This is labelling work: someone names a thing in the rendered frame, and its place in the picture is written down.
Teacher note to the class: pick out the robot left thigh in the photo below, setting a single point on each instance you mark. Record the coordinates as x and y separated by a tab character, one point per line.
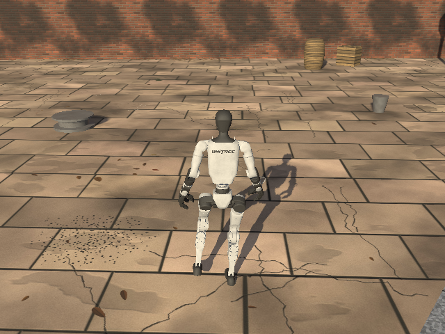
205	203

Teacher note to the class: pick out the right robot hand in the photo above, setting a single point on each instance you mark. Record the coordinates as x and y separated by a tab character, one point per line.
260	194

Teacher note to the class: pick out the robot right forearm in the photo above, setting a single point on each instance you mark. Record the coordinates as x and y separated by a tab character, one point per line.
256	182

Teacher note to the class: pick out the robot left upper arm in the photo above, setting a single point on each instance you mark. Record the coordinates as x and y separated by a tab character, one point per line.
197	158

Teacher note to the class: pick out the left robot hand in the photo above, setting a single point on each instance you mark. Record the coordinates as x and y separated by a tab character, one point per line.
186	199

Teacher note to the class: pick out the robot left forearm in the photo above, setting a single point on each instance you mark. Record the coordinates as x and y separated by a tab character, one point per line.
187	184

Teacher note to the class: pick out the robot head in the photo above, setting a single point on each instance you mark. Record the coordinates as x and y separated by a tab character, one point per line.
223	122

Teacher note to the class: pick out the robot right upper arm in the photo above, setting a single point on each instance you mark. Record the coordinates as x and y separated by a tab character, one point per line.
244	146

